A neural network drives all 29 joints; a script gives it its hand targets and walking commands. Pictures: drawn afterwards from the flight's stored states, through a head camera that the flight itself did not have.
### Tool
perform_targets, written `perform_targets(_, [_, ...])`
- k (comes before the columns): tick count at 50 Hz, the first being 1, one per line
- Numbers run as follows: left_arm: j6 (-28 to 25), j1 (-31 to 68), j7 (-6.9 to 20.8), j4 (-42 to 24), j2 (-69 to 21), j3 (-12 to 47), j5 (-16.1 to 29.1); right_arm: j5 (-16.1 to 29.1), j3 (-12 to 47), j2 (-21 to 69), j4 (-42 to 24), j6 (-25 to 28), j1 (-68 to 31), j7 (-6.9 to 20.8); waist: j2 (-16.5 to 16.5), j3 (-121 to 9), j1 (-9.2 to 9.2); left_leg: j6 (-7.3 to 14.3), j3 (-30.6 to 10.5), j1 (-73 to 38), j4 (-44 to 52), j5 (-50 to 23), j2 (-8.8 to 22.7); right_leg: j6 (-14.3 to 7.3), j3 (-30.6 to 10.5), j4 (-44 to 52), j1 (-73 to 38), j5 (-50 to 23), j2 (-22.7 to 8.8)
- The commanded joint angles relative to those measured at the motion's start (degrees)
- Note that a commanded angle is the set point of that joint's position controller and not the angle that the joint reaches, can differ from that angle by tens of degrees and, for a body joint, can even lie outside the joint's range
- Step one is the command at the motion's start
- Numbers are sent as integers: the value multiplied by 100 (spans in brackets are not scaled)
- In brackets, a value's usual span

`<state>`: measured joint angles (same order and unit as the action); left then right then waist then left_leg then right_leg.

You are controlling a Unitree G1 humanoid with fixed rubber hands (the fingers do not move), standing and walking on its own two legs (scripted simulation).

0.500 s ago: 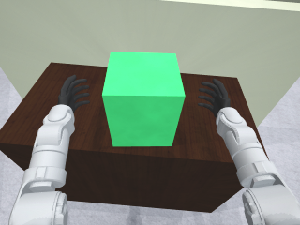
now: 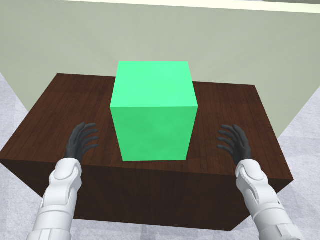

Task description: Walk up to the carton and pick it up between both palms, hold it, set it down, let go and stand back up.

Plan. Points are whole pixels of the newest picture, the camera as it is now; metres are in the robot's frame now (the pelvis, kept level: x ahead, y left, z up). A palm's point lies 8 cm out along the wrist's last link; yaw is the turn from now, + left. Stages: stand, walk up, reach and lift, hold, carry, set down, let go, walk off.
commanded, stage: set down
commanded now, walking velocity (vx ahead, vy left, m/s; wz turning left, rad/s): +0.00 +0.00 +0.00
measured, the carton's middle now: (154, 113) +0.48 +0.07 +0.03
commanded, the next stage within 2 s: let go in 1.20 s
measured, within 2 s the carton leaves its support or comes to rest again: neither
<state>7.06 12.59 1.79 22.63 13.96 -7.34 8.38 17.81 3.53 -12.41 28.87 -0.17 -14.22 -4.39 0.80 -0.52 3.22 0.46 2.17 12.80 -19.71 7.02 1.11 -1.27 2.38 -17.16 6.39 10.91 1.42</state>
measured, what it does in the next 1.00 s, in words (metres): stands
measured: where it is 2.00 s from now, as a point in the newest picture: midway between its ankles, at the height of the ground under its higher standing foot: outside the picture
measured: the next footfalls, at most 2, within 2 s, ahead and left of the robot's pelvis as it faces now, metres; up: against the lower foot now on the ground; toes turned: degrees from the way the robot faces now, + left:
none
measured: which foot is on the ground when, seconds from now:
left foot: down 0.00-1.00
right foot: down 0.00-1.00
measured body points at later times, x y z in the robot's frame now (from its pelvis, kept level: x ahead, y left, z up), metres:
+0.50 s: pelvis +0.01 +0.00 +0.00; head +0.00 +0.01 +0.45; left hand +0.25 +0.24 +0.00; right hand +0.27 -0.18 -0.01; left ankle +0.04 +0.11 -0.75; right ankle -0.02 -0.10 -0.75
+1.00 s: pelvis +0.02 +0.00 +0.00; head +0.01 +0.01 +0.45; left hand +0.24 +0.23 -0.04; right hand +0.23 -0.20 -0.04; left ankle +0.04 +0.11 -0.75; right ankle -0.02 -0.10 -0.75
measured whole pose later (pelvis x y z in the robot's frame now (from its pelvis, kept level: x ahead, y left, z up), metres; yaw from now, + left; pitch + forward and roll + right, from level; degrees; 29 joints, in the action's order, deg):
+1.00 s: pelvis +0.02 +0.00 +0.00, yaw -1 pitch -2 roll +0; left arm -3.9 -6.4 -1.2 27.5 12.6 -0.9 4.9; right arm 8.9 3.2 -8.6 33.2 12.0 7.9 -0.5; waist 2.2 0.8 2.2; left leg 0.1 2.7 8.6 -21.4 10.3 0.9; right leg -1.4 0.8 -19.6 3.0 14.2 1.4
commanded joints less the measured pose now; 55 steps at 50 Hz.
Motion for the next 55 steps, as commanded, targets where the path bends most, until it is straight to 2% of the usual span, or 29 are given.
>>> perform_targets(1, [-938, 1544, -200, -860, 909, 46, 199, -65, -336, -557, -1056, 662, -1471, 243, -19, -1514, 206, -144, -210, -1490, -126, -1289, 4, 29, -250, 296, 657, -52, -49])
perform_targets(2, [-1123, 1376, -241, -642, 748, 117, 149, -137, -342, -463, -1036, 775, -1314, 303, 73, -1367, 183, -98, -149, -1381, -93, -1045, -41, 12, -250, 306, 668, 64, -45])
perform_targets(3, [-1282, 895, -279, -598, 565, 246, 149, -119, -324, -406, -894, 917, -901, 329, -198, -1265, 118, -124, -233, -1463, -153, -1062, -27, -54, -303, 254, 687, 84, -94])
perform_targets(6, [-1617, 1545, -450, -566, 884, 423, 411, -160, -550, -515, -869, 1123, -1429, 343, -535, -1540, 28, -143, -234, -1328, -266, -774, -53, -94, -295, 168, 1128, 415, -139])
perform_targets(8, [-1769, 846, -508, -389, 724, 513, 394, -104, -314, -359, -789, 1161, -629, 360, -458, -1419, -41, -133, -200, -1237, -324, -950, -82, -83, -381, 79, 941, 54, -141])
perform_targets(10, [-1899, 1069, -502, -535, 861, 556, 369, -251, -458, -345, -778, 1246, -815, 324, -665, -1625, -51, -168, -249, -1286, -419, -1092, -57, -82, -322, 60, 1027, -113, -132])
perform_targets(13, [-1949, 646, -472, -269, 802, 576, 328, -155, -349, -358, -402, 1252, -419, 308, -538, -1305, -44, -162, -307, -1318, -368, -951, -73, -47, -390, 103, 989, 7, -165])
perform_targets(19, [-1873, -333, -311, -68, 664, 372, 69, -293, -138, -290, -116, 1422, 583, 194, -330, -1098, -145, -211, -304, -1574, -408, -1652, -94, -8, -362, 133, 584, -926, -130])
perform_targets(20, [-1915, -220, -291, -502, 731, 352, 124, -263, -223, -334, -591, 1493, 228, 175, -160, -1312, -104, -170, -333, -1607, -460, -1681, -80, 38, -368, 68, 487, -1056, -131])
perform_targets(21, [-1940, -512, -278, -470, 638, 338, 0, -340, -203, -293, -414, 1557, 652, 201, -251, -1147, -72, -197, -354, -1628, -385, -1753, -62, 4, -398, 72, 471, -1095, -138])
perform_targets(22, [-1874, -836, -218, -293, 501, 381, -36, -429, -162, -282, -76, 1561, 1055, 202, -217, -851, -162, -223, -335, -1756, -312, -1708, -76, -34, -359, 180, 452, -1038, -118])
perform_targets(23, [-1922, -725, -239, -749, 610, 387, 47, -361, -122, -362, -674, 1666, 822, 207, -199, -1098, -43, -224, -359, -1840, -302, -1807, -73, -5, -341, 179, 384, -958, -58])
perform_targets(24, [-1883, -575, -269, -490, 549, 394, -25, -472, -263, -323, -323, 1652, 709, 231, -310, -874, -153, -240, -333, -1816, -292, -1693, 12, -31, -275, 219, 607, -759, -67])
perform_targets(28, [-1884, -632, -389, -483, 626, 536, 182, -425, -258, -363, -936, 1684, 702, 320, -48, -582, -42, -165, -287, -1499, -154, -772, -12, -61, -323, 288, 790, 58, -158])
perform_targets(32, [-1898, -336, -543, -27, 687, 607, 237, -612, -387, -213, -896, 1526, 640, 400, -90, -380, -65, -71, -187, -1093, -139, -186, -43, -84, -390, 277, 1024, 464, -240])
perform_targets(33, [-1880, -228, -565, -334, 648, 762, 337, -550, -356, -143, -810, 1469, 842, 427, -138, -500, -81, -77, -197, -1101, -149, -75, -16, -122, -362, 210, 1004, 509, -244])
perform_targets(34, [-1868, -175, -587, -276, 576, 818, 312, -590, -332, -161, -815, 1421, 809, 442, -229, -385, -137, -66, -215, -1125, -97, -189, -38, -121, -438, 209, 1072, 505, -259])
perform_targets(35, [-1582, -594, -489, 615, 491, 782, -6, -834, -260, -172, 17, 1186, 1200, 435, -205, 125, -202, -89, -205, -1153, -69, -118, -29, -138, -459, 271, 1047, 456, -300])
perform_targets(37, [-1662, -181, -471, -481, 753, 645, 144, -721, -446, -183, -831, 1244, 950, 435, -110, -461, -114, -70, -211, -1222, -76, -309, -55, -78, -411, 168, 915, 265, -298])
perform_targets(41, [-1451, -559, -520, -103, 625, 567, -99, -946, -454, -210, -247, 1206, 1129, 452, -369, -540, -84, -142, -168, -1472, -105, -652, -32, -74, -341, 239, 807, -144, -221])
perform_targets(44, [-1168, -1186, -346, 266, 515, 445, -357, -943, -253, -225, -70, 1185, 1515, 409, -158, -461, -71, -146, -167, -1662, -169, -1169, -113, 27, -402, 225, 684, -893, -249])
perform_targets(45, [-1244, -1185, -357, -409, 612, 352, -280, -843, -313, -166, -473, 1312, 1381, 396, -286, -867, 4, -181, -167, -1837, -211, -1467, -99, 34, -353, 127, 514, -1098, -190])
perform_targets(46, [-1165, -1363, -332, -142, 477, 464, -334, -871, -255, -226, -175, 1339, 1662, 379, -173, -846, -79, -209, -140, -1919, -238, -1683, -100, 25, -291, 195, 539, -1430, -186])
perform_targets(47, [-1250, -1446, -338, -649, 620, 334, -322, -857, -283, -287, -594, 1471, 1739, 371, -173, -1199, 46, -215, -111, -2094, -289, -2109, -123, 76, -335, 130, 341, -1946, -150])
perform_targets(48, [-1261, -1573, -268, -309, 583, 340, -386, -888, -234, -278, -271, 1508, 1839, 348, -114, -1048, -67, -227, -139, -2068, -327, -2163, -145, 69, -329, 118, 355, -2269, -187])
perform_targets(50, [-1074, -1876, -134, 255, 423, 378, -639, -1046, -103, -422, 365, 1461, 1911, 379, -231, -469, -98, -261, -131, -2093, -341, -2140, -162, 40, -299, 195, 499, -1898, -140])
perform_targets(53, [-1130, -1858, -118, -776, 519, 322, -549, -964, -182, -332, -448, 1643, 1785, 392, -114, -745, -10, -266, -100, -2348, -398, -2447, -124, 27, -163, 208, 508, -1806, -68])
perform_targets(54, [-1079, -1813, -132, -337, 353, 387, -671, -1147, -252, -226, 181, 1590, 1918, 409, -221, -274, -92, -269, -96, -2245, -343, -2078, -129, -2, -193, 320, 777, -1381, -93])
perform_targets(55, [-1093, -1805, -176, -665, 451, 416, -589, -1176, -299, -319, -282, 1641, 1886, 418, -153, -460, -77, -241, -97, -2252, -321, -2046, -98, -19, -182, 298, 744, -1170, -66])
